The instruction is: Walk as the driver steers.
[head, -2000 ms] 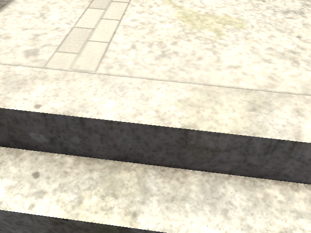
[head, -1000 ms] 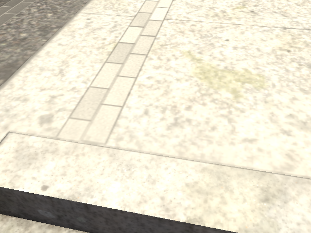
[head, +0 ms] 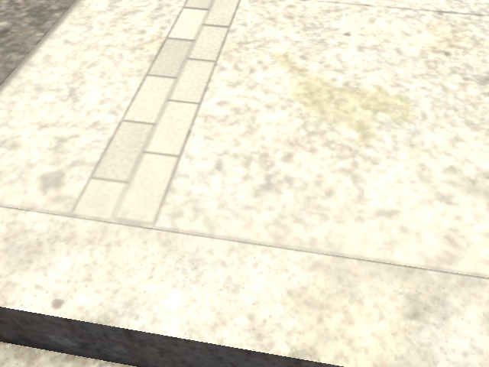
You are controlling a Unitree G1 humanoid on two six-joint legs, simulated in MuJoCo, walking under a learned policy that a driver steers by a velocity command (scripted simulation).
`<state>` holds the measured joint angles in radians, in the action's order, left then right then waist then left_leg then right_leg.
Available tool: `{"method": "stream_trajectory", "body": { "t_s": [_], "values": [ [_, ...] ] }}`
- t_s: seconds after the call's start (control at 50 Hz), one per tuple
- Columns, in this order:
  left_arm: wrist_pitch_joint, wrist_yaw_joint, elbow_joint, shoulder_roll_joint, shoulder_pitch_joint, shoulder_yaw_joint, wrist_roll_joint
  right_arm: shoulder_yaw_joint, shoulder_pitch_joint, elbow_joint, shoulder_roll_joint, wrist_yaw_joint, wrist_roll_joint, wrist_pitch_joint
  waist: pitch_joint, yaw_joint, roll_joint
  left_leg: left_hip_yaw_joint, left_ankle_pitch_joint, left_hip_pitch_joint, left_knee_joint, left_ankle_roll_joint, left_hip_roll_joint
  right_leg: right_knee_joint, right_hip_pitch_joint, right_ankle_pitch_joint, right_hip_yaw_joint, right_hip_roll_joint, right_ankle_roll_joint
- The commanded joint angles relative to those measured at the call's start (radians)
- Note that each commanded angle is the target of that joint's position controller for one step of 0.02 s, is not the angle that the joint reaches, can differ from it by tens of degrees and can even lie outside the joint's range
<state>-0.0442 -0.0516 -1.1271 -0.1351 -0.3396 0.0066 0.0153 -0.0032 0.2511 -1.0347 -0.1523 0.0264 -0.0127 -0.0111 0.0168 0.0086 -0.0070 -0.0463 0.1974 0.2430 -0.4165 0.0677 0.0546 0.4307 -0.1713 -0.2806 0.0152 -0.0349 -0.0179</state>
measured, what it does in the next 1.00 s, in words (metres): climbs: left foot 0.20 m higher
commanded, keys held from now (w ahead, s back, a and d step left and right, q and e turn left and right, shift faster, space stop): no key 0.04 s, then w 0.96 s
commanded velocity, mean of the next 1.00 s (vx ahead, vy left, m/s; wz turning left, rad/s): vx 0.36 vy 0.00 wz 0.00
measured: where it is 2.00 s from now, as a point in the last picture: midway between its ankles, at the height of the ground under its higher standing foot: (201, 263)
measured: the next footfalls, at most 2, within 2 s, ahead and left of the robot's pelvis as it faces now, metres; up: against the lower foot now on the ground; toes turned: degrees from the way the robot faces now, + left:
left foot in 0.64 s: +0.31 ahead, +0.21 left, +0.20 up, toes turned +9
right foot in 1.20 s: +0.56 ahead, +0.04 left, +0.40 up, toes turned -6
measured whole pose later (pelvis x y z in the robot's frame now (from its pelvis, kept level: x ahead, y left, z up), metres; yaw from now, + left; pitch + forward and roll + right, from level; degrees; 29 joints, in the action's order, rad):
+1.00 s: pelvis +0.30 +0.12 +0.20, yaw +0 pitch +1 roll -3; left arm 0.06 0.02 -0.73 -0.03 -0.02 0.12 -0.02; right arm -0.07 0.55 -1.18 -0.08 -0.06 -0.06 0.05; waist 0.11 0.00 -0.05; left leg -0.15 0.35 0.23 -0.55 0.05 -0.07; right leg 2.27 -1.49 0.13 -0.13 0.04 0.14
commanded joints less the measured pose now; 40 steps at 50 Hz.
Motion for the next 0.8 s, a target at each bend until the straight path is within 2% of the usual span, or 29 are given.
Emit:
{"method": "stream_trajectory", "body": {
  "t_s": [0.02, 0.04, 0.12, 0.2, 0.24, 0.3, 0.32, 0.34, 0.36, 0.38, 0.4, 0.42, 0.46, 0.5, 0.52, 0.54, 0.56, 0.58, 0.6, 0.62, 0.64, 0.66, 0.68, 0.7, 0.72, 0.74, 0.76, 0.78, 0.8],
  "values": [
    [0.004, -0.004, -0.005, -0.067, -0.085, -0.008, 0.003, 0.007, 0.032, 0.027, -0.069, -0.002, -0.002, 0.003, -0.045, -0.001, 0.013, 0.122, -0.104, -0.043, 0.088, 0.024, -0.113, -0.067, -0.086, 0.089, -0.035, -0.034, 0.074],
    [0.004, -0.004, -0.008, -0.066, -0.089, -0.007, 0.002, 0.006, 0.032, 0.027, -0.068, -0.001, -0.001, 0.003, -0.045, -0.001, 0.012, 0.121, -0.097, -0.043, 0.089, 0.024, -0.112, -0.068, -0.087, 0.088, -0.036, -0.034, 0.074],
    [0.026, -0.003, 0.004, -0.093, -0.071, -0.017, -0.012, 0.04, 0.031, 0.047, -0.163, 0.006, 0.005, -0.01, -0.063, -0.011, 0.073, 0.241, 0.472, 0.02, 0.131, 0.136, -0.166, 0.088, -0.247, -0.189, 0.012, 0.014, 0.14],
    [0.051, 0.009, 0.025, -0.054, -0.082, 0.002, 0.003, 0.05, 0.004, 0.077, -0.17, 0.013, 0.007, 0.001, -0.052, 0.008, 0.075, 0.37, 0.517, 0.091, 0.152, 0.188, -0.259, 0.19, -0.284, -0.137, 0.019, 0.018, 0.167],
    [0.056, 0.009, 0.026, -0.073, -0.137, 0.004, 0.003, 0.044, -0.086, 0.111, -0.156, 0.005, 0.018, 0.012, -0.056, 0.058, 0.031, 0.267, 0.442, 0.235, 0.074, 0.15, -0.196, 0.085, -0.156, -0.183, -0.035, -0.006, 0.2],
    [0.057, -0.006, 0.024, -0.224, -0.247, -0.04, 0.007, 0.002, -0.153, 0.135, -0.041, -0.022, 0.039, 0.062, -0.056, 0.101, -0.259, -0.052, 0.121, 0.603, -0.447, -0.001, -0.005, -0.196, 0.151, -0.359, -0.476, -0.24, 0.34],
    [0.059, -0.011, 0.024, -0.241, -0.311, -0.053, 0.014, -0.001, -0.152, 0.116, -0.058, -0.038, 0.044, 0.079, -0.031, 0.144, -0.237, -0.009, 0.161, 0.709, -0.766, -0.043, -0.032, -0.25, 0.207, -0.362, -0.638, -0.339, 0.405],
    [0.071, -0.019, 0.042, -0.229, -0.312, -0.047, 0.025, 0.004, -0.167, 0.126, -0.079, -0.048, 0.046, 0.089, -0.038, 0.136, -0.175, 0.07, 0.202, 0.836, -1.184, -0.085, -0.051, -0.261, 0.235, -0.266, -0.696, -0.391, 0.43],
    [0.085, -0.025, 0.063, -0.217, -0.257, -0.036, 0.022, -0.007, -0.161, 0.156, -0.043, -0.052, 0.048, 0.097, -0.06, 0.091, -0.169, 0.171, 0.239, 0.984, -1.554, -0.1, -0.076, -0.242, 0.257, -0.161, -0.648, -0.406, 0.407],
    [0.092, -0.019, 0.071, -0.175, -0.246, -0.027, 0.01, -0.024, -0.162, 0.202, -0.004, -0.063, 0.048, 0.113, -0.067, 0.053, -0.073, 0.224, 0.214, 1.081, -1.618, -0.088, -0.09, -0.222, 0.304, -0.148, -0.524, -0.353, 0.356],
    [0.088, -0.005, 0.062, -0.121, -0.256, -0.014, 0.015, -0.036, -0.199, 0.24, 0.004, -0.072, 0.04, 0.123, -0.095, 0.059, -0.033, 0.206, 0.216, 1.176, -1.709, -0.067, -0.095, -0.222, 0.342, -0.043, -0.438, -0.324, 0.317],
    [0.081, 0.01, 0.032, -0.101, -0.304, -0.012, 0.017, -0.05, -0.246, 0.283, 0.017, -0.075, 0.051, 0.127, -0.131, 0.084, -0.015, 0.182, 0.27, 1.303, -1.822, -0.048, -0.083, -0.235, 0.389, -0.015, -0.375, -0.308, 0.29],
    [0.086, 0.017, 0.039, -0.049, -0.263, 0.003, 0.022, -0.085, -0.293, 0.393, 0.064, -0.086, 0.055, 0.126, -0.173, 0.04, -0.015, 0.225, 0.334, 1.426, -1.956, -0.024, -0.142, -0.244, 0.331, 0.058, -0.301, -0.314, 0.236],
    [0.09, 0.011, 0.048, -0.088, -0.217, -0.001, 0.009, -0.122, -0.322, 0.483, 0.103, -0.087, 0.059, 0.108, -0.189, 0.019, -0.033, 0.204, 0.351, 1.474, -2.017, -0.027, -0.172, -0.317, 0.215, 0.024, -0.234, -0.331, 0.212],
    [0.099, 0.006, 0.074, -0.117, -0.12, -0.004, -0.008, -0.128, -0.354, 0.549, 0.071, -0.086, 0.058, 0.106, -0.243, -0.034, -0.014, 0.181, 0.31, 1.369, -1.808, -0.033, -0.22, -0.382, 0.044, 0.015, -0.137, -0.285, 0.185],
    [0.106, 0.005, 0.093, -0.135, -0.078, -0.007, -0.026, -0.141, -0.418, 0.599, 0.058, -0.087, 0.043, 0.102, -0.236, -0.047, 0.011, 0.046, 0.205, 1.179, -1.527, -0.046, -0.263, -0.478, -0.143, -0.024, -0.05, -0.22, 0.173],
    [0.112, 0.002, 0.091, -0.116, -0.126, -0.001, -0.041, -0.156, -0.474, 0.631, 0.067, -0.084, 0.036, 0.102, -0.197, -0.021, 0.027, -0.031, 0.043, 0.893, -1.367, -0.028, -0.281, -0.59, -0.332, -0.014, -0.024, -0.209, 0.19],
    [0.111, 0.002, 0.085, -0.191, -0.154, -0.022, -0.084, -0.188, -0.537, 0.663, 0.096, -0.085, 0.034, 0.105, -0.104, -0.024, -0.019, -0.167, 0.121, 0.429, -1.046, 0.008, -0.233, -0.697, -0.503, 0.199, 0.041, -0.176, 0.208],
    [0.125, 0.014, 0.064, -0.209, -0.281, -0.018, -0.087, -0.145, -0.433, 0.608, 0.043, -0.076, 0.064, 0.098, 0.081, -0.03, -0.069, -0.286, 0.182, 0.061, -1.068, 0.016, -0.083, -0.524, -0.442, 0.855, 0.048, -0.164, 0.251],
    [0.139, 0.035, 0.053, -0.292, -0.316, -0.031, -0.05, -0.075, -0.226, 0.553, -0.061, -0.059, 0.056, 0.093, 0.249, -0.138, -0.209, -0.239, 0.253, -0.064, -1.033, 0.054, -0.007, -0.27, -0.179, 1.659, 0.058, -0.202, 0.232],
    [0.131, 0.033, 0.048, -0.41, -0.27, -0.071, -0.047, -0.017, -0.047, 0.498, -0.185, -0.05, 0.029, 0.08, 0.359, -0.255, -0.333, -0.07, 0.277, -0.005, -0.803, 0.078, -0.007, -0.063, 0.109, 1.917, 0.011, -0.225, 0.187],
    [0.133, 0.025, 0.097, -0.404, -0.174, -0.082, -0.036, 0.041, 0.17, 0.412, -0.321, -0.052, -0.019, 0.063, 0.412, -0.308, -0.195, 0.317, 0.253, -0.168, -0.551, 0.12, -0.11, 0.245, 0.052, 1.648, -0.08, -0.207, 0.131],
    [0.145, 0.055, 0.133, -0.152, -0.207, -0.045, -0.019, 0.077, 0.342, 0.276, -0.433, -0.046, -0.04, 0.041, 0.531, -0.223, 0.414, 0.979, 0.344, -0.386, -0.001, 0.272, -0.386, 0.664, -0.31, 0.536, -0.108, 0.051, 0.128],
    [0.175, 0.092, 0.095, -0.102, -0.148, -0.049, -0.013, 0.064, 0.344, 0.245, -0.349, -0.032, -0.054, 0.03, 0.55, -0.215, 0.267, 1.28, 0.633, -0.307, 0.18, 0.266, -0.459, 1.305, -0.421, 0.237, -0.328, 0.17, 0.107],
    [0.185, 0.119, 0.221, -0.003, 0.049, -0.033, -0.019, 0.046, 0.227, 0.205, -0.271, -0.045, -0.014, 0.035, 0.37, -0.151, 0.203, 1.147, 0.71, -0.14, 0.17, 0.153, -0.447, 1.604, -0.603, 0.255, -0.394, 0.157, 0.143],
    [0.18, 0.128, 0.334, 0.041, 0.222, -0.005, -0.016, 0.027, 0.158, 0.135, -0.156, -0.059, 0.003, 0.04, 0.171, -0.096, 0.103, 0.899, 0.701, -0.002, 0.09, 0.105, -0.396, 1.65, -0.733, 0.256, -0.317, 0.126, 0.176],
    [0.178, 0.132, 0.381, 0.054, 0.24, 0.017, -0.004, 0.002, 0.089, 0.073, -0.039, -0.072, -0.01, 0.065, 0.061, -0.021, 0.051, 0.699, 0.58, 0.142, 0.001, 0.072, -0.371, 1.688, -0.8, 0.304, -0.3, 0.095, 0.208],
    [0.167, 0.135, 0.381, 0.063, 0.183, 0.031, -0.015, -0.017, 0.029, 0.033, 0.05, -0.081, -0.02, 0.08, 0.009, 0.043, 0.029, 0.538, 0.45, 0.214, -0.036, 0.035, -0.329, 1.732, -0.803, 0.329, -0.309, 0.089, 0.229],
    [0.162, 0.142, 0.365, 0.064, 0.113, 0.042, -0.03, -0.027, 0.016, 0.016, 0.094, -0.085, -0.019, 0.091, -0.014, 0.075, 0.023, 0.413, 0.32, 0.212, -0.017, 0.005, -0.311, 1.772, -0.836, 0.328, -0.323, 0.086, 0.246]
  ]
}}
Over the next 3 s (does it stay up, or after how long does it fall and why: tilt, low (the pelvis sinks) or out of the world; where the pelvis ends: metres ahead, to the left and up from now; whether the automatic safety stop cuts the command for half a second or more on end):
stays up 0.82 0.05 0.39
